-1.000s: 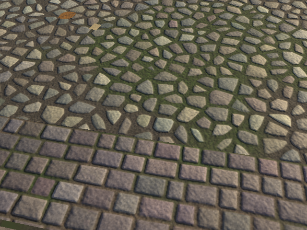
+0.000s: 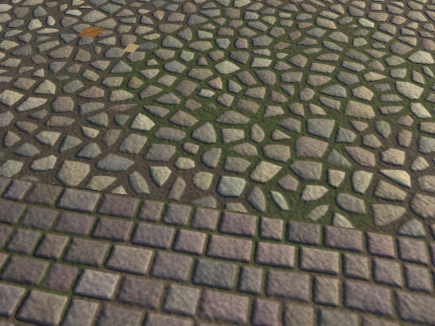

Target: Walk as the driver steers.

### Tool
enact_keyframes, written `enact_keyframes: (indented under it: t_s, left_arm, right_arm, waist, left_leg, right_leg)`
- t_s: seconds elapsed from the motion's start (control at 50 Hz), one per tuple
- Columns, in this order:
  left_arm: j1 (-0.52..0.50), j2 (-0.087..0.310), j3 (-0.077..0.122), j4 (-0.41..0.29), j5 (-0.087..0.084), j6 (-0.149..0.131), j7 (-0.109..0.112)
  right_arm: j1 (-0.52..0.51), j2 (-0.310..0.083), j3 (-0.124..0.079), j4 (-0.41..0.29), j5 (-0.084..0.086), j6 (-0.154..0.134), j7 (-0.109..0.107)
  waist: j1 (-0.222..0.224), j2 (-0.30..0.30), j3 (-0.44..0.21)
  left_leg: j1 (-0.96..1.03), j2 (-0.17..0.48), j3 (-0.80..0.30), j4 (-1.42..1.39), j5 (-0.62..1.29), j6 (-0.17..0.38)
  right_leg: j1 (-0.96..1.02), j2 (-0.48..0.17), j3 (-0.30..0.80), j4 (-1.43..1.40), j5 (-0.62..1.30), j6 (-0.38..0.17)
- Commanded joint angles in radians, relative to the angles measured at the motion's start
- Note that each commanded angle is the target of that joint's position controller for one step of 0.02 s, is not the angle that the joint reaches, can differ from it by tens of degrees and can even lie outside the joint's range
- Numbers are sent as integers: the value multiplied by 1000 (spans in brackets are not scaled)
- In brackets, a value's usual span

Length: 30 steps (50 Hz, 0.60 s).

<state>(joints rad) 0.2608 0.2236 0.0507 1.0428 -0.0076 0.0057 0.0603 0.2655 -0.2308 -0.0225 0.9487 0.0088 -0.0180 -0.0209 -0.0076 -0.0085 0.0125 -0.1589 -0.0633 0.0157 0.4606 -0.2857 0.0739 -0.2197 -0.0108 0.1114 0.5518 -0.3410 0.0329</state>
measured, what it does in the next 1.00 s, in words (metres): walks ahead: right foot, then left foot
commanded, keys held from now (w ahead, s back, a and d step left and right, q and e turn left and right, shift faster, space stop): w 1.00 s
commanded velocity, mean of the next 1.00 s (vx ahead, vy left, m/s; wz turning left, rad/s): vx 0.42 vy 0.00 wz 0.00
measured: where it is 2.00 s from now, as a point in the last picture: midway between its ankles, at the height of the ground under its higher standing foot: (226, 210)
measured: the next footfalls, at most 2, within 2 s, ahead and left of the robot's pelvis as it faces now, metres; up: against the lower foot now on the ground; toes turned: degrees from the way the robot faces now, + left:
right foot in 0.26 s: +0.14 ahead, -0.17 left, +0.00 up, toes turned -1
left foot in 0.76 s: +0.50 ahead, +0.06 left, +0.00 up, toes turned +3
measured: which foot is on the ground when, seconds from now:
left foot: down 0.00-0.26, up 0.28-0.74, down 0.76-1.00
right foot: up 0.00-0.24, down 0.26-0.76, up 0.78-1.00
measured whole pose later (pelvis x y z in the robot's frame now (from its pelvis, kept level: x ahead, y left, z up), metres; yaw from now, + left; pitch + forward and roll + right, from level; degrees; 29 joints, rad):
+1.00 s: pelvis +0.44 -0.02 +0.01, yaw +0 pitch +0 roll +2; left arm 0.20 0.28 0.05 0.91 -0.02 -0.09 0.01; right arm 0.28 -0.25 -0.04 0.94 0.00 -0.10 0.04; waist -0.03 -0.04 0.03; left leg -0.17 -0.08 0.07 0.30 -0.13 0.08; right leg -0.58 -0.12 0.04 1.09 -0.26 -0.03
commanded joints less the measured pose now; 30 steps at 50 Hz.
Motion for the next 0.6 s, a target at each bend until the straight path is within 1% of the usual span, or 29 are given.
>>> enact_keyframes:
  t_s: [0.02, 0.04, 0.06, 0.08, 0.1, 0.14, 0.16, 0.18, 0.2, 0.22, 0.24, 0.26, 0.28, 0.3, 0.32, 0.34, 0.36, 0.38, 0.4, 0.42, 0.44, 0.48, 0.5, 0.54, 0.6]
  left_arm:
    - [-121, 107, 15, -95, -13, -47, -13]
    - [-115, 111, 19, -94, -18, -59, -23]
    - [-94, 111, 21, -86, -20, -71, -32]
    - [-93, 109, 22, -83, -21, -82, -40]
    - [-108, 105, 22, -83, -22, -92, -46]
    - [-127, 76, 14, -82, -17, -104, -56]
    - [-120, 70, 11, -80, -18, -106, -61]
    - [-99, 73, 11, -72, -21, -106, -65]
    - [-56, 77, 14, -55, -22, -105, -66]
    - [1, 91, 21, -32, -22, -100, -65]
    - [78, 112, 31, -8, -26, -95, -59]
    - [173, 161, 47, 8, -28, -96, -51]
    - [266, 260, 60, 9, -17, -95, -46]
    - [284, 275, 56, 23, 8, -113, -65]
    - [174, 218, 36, -11, 1, -128, -75]
    - [99, 160, 18, -34, -1, -135, -81]
    - [47, 146, 9, -53, 2, -134, -86]
    - [33, 130, 4, -59, 3, -131, -88]
    - [48, 112, -3, -54, 7, -125, -86]
    - [79, 113, -4, -45, 10, -122, -82]
    - [107, 121, -4, -37, 10, -120, -76]
    - [134, 139, -3, -32, 11, -115, -65]
    - [137, 144, -3, -34, 11, -112, -60]
    - [149, 151, -4, -37, 9, -108, -52]
    - [206, 156, -3, -22, 0, -103, -47]
  right_arm:
    - [87, -221, -56, -18, -1, -20, -15]
    - [90, -209, -54, -18, -4, -32, -14]
    - [83, -191, -52, -23, 2, -41, -12]
    - [71, -182, -50, -31, 9, -45, -11]
    - [61, -179, -50, -36, 14, -45, -9]
    - [67, -195, -54, -34, 17, -41, -6]
    - [70, -206, -57, -31, 20, -37, -4]
    - [67, -215, -59, -30, 25, -32, -2]
    - [56, -219, -60, -30, 31, -29, 0]
    - [55, -208, -55, -31, 30, -28, 3]
    - [50, -179, -44, -32, 24, -30, 6]
    - [29, -122, -24, -44, 12, -37, 13]
    - [22, -42, 0, -86, -12, -51, 19]
    - [22, -81, -13, -112, 26, -67, 15]
    - [-4, -152, -26, -120, 50, -79, 15]
    - [-11, -171, -32, -114, 47, -87, 20]
    - [-3, -163, -35, -100, 31, -89, 20]
    - [-11, -166, -41, -99, 18, -88, 21]
    - [-14, -155, -42, -95, 13, -83, 27]
    - [-20, -136, -40, -93, 11, -78, 31]
    - [-38, -125, -38, -99, 8, -73, 33]
    - [-111, -108, -35, -128, 5, -66, 31]
    - [-155, -98, -31, -146, 5, -66, 31]
    - [-235, -81, -22, -173, 8, -69, 35]
    - [-329, -73, -14, -201, 13, -73, 47]
  waist:
    - [-61, 165, 152]
    - [-52, 139, 158]
    - [-38, 105, 146]
    - [-32, 81, 132]
    - [-33, 73, 114]
    - [-34, 95, 73]
    - [-27, 110, 63]
    - [-11, 115, 57]
    - [18, 108, 52]
    - [44, 95, 41]
    - [83, 81, 23]
    - [132, -14, -1]
    - [130, -267, -70]
    - [118, -272, -65]
    - [81, -149, 46]
    - [57, -121, 85]
    - [31, -92, 78]
    - [21, -88, 83]
    - [18, -94, 73]
    - [22, -93, 67]
    - [26, -78, 65]
    - [39, -55, 75]
    - [46, -49, 82]
    - [64, -58, 92]
    - [89, -54, 116]
  left_leg:
    - [-18, 395, -533, -378, -486, 203]
    - [33, 418, -551, -382, -424, 220]
    - [87, 412, -526, -375, -367, 213]
    - [117, 387, -468, -372, -299, 190]
    - [122, 351, -397, -365, -225, 164]
    - [75, 285, -273, -341, -119, 140]
    - [26, 267, -235, -328, -106, 138]
    - [-29, 258, -214, -309, -111, 136]
    - [-97, 251, -196, -275, -128, 127]
    - [-163, 238, -187, -230, -144, 114]
    - [-221, 215, -168, -155, -140, 92]
    - [-310, 149, -87, 77, -84, 40]
    - [-472, 60, 28, 472, -208, -33]
    - [-606, 18, -79, 675, -287, -21]
    - [-695, 97, -121, 756, -200, 3]
    - [-692, 135, -117, 749, -88, 16]
    - [-653, 163, -106, 710, -7, 15]
    - [-619, 184, -100, 653, 51, 6]
    - [-581, 193, -84, 622, 97, -5]
    - [-573, 193, -64, 602, 133, -18]
    - [-585, 192, -51, 574, 163, -33]
    - [-613, 189, -38, 479, 216, -60]
    - [-609, 184, -31, 410, 248, -68]
    - [-557, 164, -8, 270, 328, -74]
    - [-517, 137, 11, 142, 386, -65]
  right_leg:
    - [-314, -25, -60, 275, -130, -32]
    - [-397, -55, -44, 361, -153, -42]
    - [-448, -77, -41, 389, -142, -52]
    - [-456, -90, -50, 350, -116, -59]
    - [-422, -89, -69, 279, -81, -60]
    - [-286, -57, -121, 146, -14, -45]
    - [-204, -37, -145, 86, 15, -38]
    - [-118, -18, -169, 28, 76, -33]
    - [-16, 1, -192, -29, 152, -31]
    - [85, 24, -204, -44, 166, -30]
    - [187, 31, -195, -63, 139, -41]
    - [303, -74, -42, -147, 55, -83]
    - [405, -310, 334, -279, -102, -184]
    - [371, -413, 665, -412, -370, -313]
    - [308, -398, 589, -418, -425, -297]
    - [261, -335, 448, -419, -315, -252]
    - [227, -285, 338, -422, -176, -219]
    - [202, -248, 244, -428, -43, -196]
    - [185, -217, 171, -434, 60, -182]
    - [185, -200, 122, -437, 159, -187]
    - [192, -192, 89, -439, 240, -197]
    - [191, -189, 46, -447, 350, -212]
    - [182, -182, 23, -452, 381, -212]
    - [158, -162, -20, -468, 396, -204]
    - [187, -177, -41, -480, 389, -205]
Velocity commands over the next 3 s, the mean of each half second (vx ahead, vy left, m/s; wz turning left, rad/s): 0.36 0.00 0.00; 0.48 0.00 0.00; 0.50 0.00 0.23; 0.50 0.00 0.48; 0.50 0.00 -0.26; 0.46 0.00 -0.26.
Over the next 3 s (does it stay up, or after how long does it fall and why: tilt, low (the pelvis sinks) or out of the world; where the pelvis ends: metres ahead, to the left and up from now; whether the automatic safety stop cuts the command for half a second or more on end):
stays up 1.53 0.21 -0.01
